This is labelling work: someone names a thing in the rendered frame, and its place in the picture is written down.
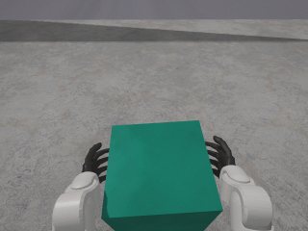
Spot robot left forearm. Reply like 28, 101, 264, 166
52, 171, 102, 231

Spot carton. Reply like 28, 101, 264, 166
101, 120, 223, 231

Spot left robot hand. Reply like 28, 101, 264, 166
82, 142, 110, 184

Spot robot right forearm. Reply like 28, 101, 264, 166
218, 165, 274, 231

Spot right robot hand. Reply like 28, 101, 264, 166
205, 136, 236, 179

